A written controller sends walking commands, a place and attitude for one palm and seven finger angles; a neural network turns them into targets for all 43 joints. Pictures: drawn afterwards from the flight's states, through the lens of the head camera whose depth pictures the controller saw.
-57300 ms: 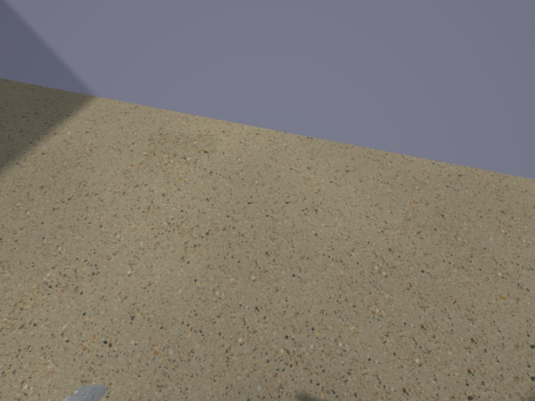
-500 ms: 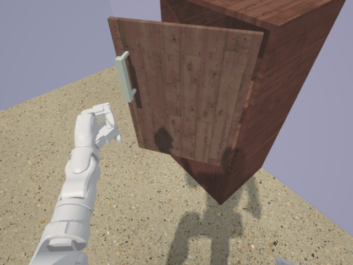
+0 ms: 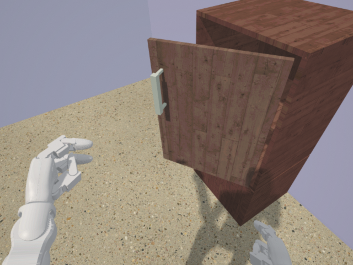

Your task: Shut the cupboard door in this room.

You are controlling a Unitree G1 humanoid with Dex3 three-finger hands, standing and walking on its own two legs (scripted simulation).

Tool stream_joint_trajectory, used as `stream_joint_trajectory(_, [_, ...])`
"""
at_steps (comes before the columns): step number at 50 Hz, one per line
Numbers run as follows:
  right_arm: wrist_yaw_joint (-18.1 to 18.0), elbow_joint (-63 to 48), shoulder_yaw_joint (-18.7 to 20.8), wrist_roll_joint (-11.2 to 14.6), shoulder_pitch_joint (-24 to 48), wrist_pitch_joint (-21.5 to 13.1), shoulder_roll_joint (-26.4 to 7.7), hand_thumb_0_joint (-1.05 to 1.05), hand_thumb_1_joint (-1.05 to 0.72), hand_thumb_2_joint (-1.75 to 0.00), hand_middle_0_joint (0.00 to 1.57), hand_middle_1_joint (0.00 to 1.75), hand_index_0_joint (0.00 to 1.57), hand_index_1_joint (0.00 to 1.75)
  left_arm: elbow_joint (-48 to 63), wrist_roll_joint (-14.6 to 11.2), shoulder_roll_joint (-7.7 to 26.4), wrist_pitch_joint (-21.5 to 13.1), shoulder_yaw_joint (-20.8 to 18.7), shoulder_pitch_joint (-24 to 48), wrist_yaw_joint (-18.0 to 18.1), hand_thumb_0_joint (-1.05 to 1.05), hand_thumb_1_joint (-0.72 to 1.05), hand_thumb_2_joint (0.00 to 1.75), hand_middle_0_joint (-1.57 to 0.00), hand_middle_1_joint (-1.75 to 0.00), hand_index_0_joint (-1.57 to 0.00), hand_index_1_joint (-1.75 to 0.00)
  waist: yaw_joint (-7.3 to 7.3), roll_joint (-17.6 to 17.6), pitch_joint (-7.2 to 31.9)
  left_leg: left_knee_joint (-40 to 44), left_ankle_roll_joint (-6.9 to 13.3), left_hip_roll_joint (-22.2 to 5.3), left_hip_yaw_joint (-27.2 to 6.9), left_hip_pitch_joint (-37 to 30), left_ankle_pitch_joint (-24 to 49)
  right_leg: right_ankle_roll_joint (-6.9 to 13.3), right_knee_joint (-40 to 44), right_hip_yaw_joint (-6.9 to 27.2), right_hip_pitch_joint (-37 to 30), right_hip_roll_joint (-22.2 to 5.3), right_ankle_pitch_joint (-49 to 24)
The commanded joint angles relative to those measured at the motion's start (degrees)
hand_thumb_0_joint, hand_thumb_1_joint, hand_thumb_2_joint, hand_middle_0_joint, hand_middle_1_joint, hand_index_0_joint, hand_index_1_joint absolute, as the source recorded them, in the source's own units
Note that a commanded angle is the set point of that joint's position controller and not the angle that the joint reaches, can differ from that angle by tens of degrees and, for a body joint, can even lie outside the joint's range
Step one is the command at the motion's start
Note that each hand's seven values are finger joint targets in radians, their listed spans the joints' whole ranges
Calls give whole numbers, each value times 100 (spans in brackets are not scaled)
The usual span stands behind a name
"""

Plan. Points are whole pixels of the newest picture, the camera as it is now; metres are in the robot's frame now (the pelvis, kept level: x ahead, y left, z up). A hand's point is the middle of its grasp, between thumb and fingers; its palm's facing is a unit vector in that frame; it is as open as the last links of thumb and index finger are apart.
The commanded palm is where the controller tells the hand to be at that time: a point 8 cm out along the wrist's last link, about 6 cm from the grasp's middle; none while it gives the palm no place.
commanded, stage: draw the hand back to the body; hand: left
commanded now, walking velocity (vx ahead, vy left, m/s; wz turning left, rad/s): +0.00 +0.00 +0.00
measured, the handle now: (159, 92) +0.65 +0.14 +0.06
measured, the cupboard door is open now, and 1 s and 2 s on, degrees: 33 33 33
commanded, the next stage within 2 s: step back with the hand held close in 0.58 s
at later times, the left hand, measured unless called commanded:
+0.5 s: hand (40, 194) +0.18 +0.26 +0.15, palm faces +0.47 -0.80 -0.38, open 7.3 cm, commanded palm +0.14 +0.30 +0.17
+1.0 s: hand (29, 199) +0.17 +0.28 +0.15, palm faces +0.41 -0.77 -0.49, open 7.4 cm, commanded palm +0.12 +0.31 +0.17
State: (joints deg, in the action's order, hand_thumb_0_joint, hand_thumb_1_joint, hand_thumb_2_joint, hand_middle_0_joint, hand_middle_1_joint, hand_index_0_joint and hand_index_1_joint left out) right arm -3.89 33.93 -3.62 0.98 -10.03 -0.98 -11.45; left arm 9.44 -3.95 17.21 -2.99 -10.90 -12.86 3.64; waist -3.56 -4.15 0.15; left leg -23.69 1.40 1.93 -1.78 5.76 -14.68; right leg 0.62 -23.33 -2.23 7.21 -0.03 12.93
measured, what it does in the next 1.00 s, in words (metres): stands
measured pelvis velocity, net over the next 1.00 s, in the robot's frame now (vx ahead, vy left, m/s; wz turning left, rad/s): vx -0.02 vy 0.01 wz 0.01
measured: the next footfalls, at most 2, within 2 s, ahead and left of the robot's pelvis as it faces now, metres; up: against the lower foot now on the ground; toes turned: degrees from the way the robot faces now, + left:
right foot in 1.92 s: -0.16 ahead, -0.11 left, +0.00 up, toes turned +4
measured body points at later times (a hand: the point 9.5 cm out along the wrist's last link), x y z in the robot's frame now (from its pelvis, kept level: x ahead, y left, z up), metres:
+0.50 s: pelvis +0.00 +0.00 +0.00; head -0.03 -0.03 +0.45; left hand +0.15 +0.30 +0.17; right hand +0.19 -0.22 -0.09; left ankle -0.02 +0.10 -0.74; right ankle +0.00 -0.11 -0.74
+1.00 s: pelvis -0.02 +0.01 -0.01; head -0.01 -0.01 +0.44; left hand +0.15 +0.32 +0.18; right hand +0.15 -0.24 -0.10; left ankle -0.02 +0.10 -0.74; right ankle +0.00 -0.11 -0.74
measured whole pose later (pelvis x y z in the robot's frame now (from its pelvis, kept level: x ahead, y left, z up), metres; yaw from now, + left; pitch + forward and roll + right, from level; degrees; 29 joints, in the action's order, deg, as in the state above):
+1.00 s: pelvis -0.02 +0.01 -0.01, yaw +0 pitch +1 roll +0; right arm -5.1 34.3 1.7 1.1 -11.4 -0.1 -14.9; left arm 23.9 -4.2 22.7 -9.0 -22.5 -31.8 6.7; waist -0.8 -3.2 1.0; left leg -29.9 2.3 3.1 -1.6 15.1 -15.5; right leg -0.4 -28.8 -2.3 16.1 -1.3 13.5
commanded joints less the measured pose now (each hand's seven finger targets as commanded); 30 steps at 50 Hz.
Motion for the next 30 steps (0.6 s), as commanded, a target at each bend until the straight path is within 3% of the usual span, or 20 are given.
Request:
stream_joint_trajectory(1, [-40,-914,279,-19,711,-361,-611,0,-90,-90,20,30,20,30,1831,1,1144,-433,-907,515,143,0,90,90,-45,-57,-45,-57,52,-19,752,345,-68,-160,65,148,1579,54,181,-19,-560,-37,-1262])
stream_joint_trajectory(5, [-39,-855,355,-31,678,-440,-649,0,-90,-90,20,30,20,30,1951,-27,1347,-441,-1363,-385,186,0,90,90,-34,-45,-34,-45,-13,197,630,293,-66,-188,88,225,1741,29,172,-39,-542,-41,-1352])
stream_joint_trajectory(7, [-37,-857,374,-16,676,-505,-626,0,-90,-90,20,30,20,30,2320,-18,1426,-501,-1511,-525,214,0,90,90,-28,-39,-28,-39,-17,-10,688,275,-82,-197,92,202,1756,23,140,-43,-522,-50,-1312])
stream_joint_trajectory(10, [-56,-820,417,-5,635,-588,-651,0,-90,-90,20,30,20,30,2357,-34,1623,-521,-1888,-1101,266,0,90,90,-20,-30,-20,-30,-77,13,554,263,-93,-213,94,306,1733,26,157,-39,-496,-41,-1245])
stream_joint_trajectory(12, [-54,-759,410,-8,618,-640,-653,0,-90,-90,20,30,20,30,2286,0,1253,-532,-1481,-843,251,0,90,90,-20,-30,-20,-30,37,53,266,301,-86,-214,95,316,1514,9,172,-59,-210,-52,-1008])
stream_joint_trajectory(15, [-102,-687,449,-5,583,-693,-733,0,-90,-90,20,30,20,30,2082,31,1219,-513,-1386,-606,285,0,90,90,-20,-30,-20,-30,76,224,87,346,-27,-205,78,317,1135,3,259,-40,-25,-49,-619])
stream_joint_trajectory(16, [-107,-699,447,1,596,-708,-721,0,-90,-90,20,30,20,30,2142,30,1215,-529,-1358,-495,290,0,90,90,-20,-30,-20,-30,79,139,108,358,-11,-197,82,285,1012,-1,272,-9,1,-67,-509])
stream_joint_trajectory(18, [-133,-681,441,-4,594,-736,-711,0,-90,-90,20,30,20,30,2154,45,1272,-558,-1411,-481,321,0,90,90,-20,-30,-20,-30,48,221,220,362,4,-182,63,275,936,4,262,-16,-57,-54,-423])
stream_joint_trajectory(21, [-145,-701,428,-17,628,-795,-682,0,-90,-90,20,30,20,30,2342,46,1393,-603,-1534,-493,339,0,90,90,-20,-30,-20,-30,-10,12,417,388,-14,-174,48,247,957,21,232,7,-241,-78,-461])
stream_joint_trajectory(23, [-136,-689,397,-20,663,-813,-650,0,-90,-90,20,30,20,30,2350,40,1366,-613,-1540,-579,339,0,90,90,-20,-30,-20,-30,-30,-86,324,389,-37,-170,51,293,1038,36,223,-5,-267,-59,-552])
stream_joint_trajectory(25, [-135,-662,399,-30,659,-831,-664,0,-90,-90,20,30,20,30,2322,34,1544,-598,-1728,-685,343,0,90,90,-20,-30,-20,-30,-67,-140,297,382,-52,-178,64,347,1076,41,254,20,-330,-65,-620])
stream_joint_trajectory(26, [-126,-687,382,-23,660,-823,-620,0,-90,-90,20,30,20,30,2356,24,1390,-604,-1605,-657,320,0,90,90,-20,-30,-20,-30,-36,-111,266,396,-55,-184,69,325,1064,35,261,15,-287,-67,-600])
stream_joint_trajectory(30, [-113,-671,386,-31,641,-804,-647,0,-90,-90,20,30,20,30,2134,4,1394,-578,-1666,-784,295,0,90,90,-20,-30,-20,-30,-44,-32,60,457,-64,-204,57,399,916,41,327,8,-224,-40,-449])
